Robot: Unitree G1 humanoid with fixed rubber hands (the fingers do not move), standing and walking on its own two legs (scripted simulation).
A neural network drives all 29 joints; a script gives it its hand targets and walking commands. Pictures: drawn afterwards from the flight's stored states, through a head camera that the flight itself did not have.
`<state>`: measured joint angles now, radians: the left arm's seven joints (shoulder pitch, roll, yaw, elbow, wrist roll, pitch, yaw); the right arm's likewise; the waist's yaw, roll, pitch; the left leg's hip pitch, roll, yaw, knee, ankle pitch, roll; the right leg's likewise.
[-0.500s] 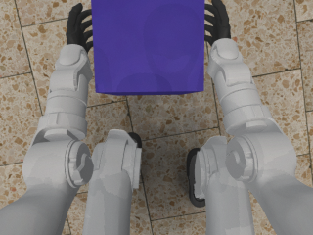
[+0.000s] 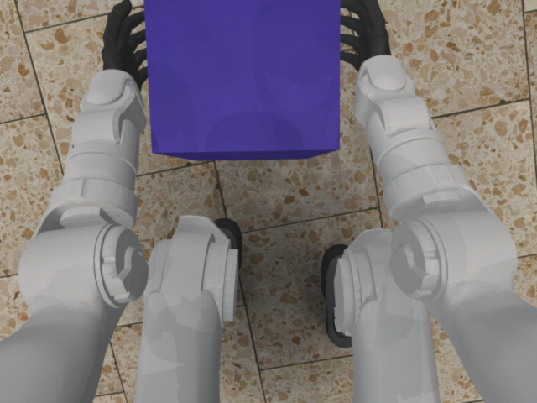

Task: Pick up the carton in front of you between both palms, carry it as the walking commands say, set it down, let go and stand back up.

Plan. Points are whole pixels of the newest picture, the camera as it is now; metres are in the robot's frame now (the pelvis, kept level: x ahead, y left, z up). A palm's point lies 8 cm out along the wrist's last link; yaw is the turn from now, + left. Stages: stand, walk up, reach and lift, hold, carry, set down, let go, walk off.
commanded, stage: set down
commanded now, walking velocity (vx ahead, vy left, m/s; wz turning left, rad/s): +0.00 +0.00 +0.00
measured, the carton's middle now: (248, 88) +0.50 +0.09 -0.24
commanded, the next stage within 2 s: let go in 1.70 s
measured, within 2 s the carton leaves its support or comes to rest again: rests again in 0.16 s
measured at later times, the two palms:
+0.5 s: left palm (120, 89) +0.47 +0.25 -0.18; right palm (386, 71) +0.52 -0.09 -0.19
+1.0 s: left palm (45, 61) +0.47 +0.28 -0.07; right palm (441, 18) +0.54 -0.10 -0.07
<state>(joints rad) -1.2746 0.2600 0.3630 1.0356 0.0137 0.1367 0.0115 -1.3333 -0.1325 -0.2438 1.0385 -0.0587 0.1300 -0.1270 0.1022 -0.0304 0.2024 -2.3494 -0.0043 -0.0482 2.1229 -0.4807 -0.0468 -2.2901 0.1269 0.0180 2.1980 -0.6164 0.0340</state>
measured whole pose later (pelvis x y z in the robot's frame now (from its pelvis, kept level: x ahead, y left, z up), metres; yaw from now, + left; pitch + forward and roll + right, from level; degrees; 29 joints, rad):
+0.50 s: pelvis -0.01 +0.01 +0.00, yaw +0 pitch +37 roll +0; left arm -1.30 0.32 0.30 1.20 -0.10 -0.02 0.05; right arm -1.36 -0.23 -0.15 1.12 -0.01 0.03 -0.11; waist 0.08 0.01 0.31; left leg -2.31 -0.01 -0.03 2.14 -0.47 -0.02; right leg -2.24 0.12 0.04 2.21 -0.63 0.07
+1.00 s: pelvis +0.01 +0.01 +0.06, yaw +1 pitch +42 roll -2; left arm -1.07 0.30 0.25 0.87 -0.14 0.08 0.05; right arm -1.16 -0.25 -0.15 0.89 0.07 0.12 -0.13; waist 0.08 -0.03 0.08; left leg -2.21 -0.03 -0.05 1.96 -0.48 -0.03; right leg -2.12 0.08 0.02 2.02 -0.64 0.04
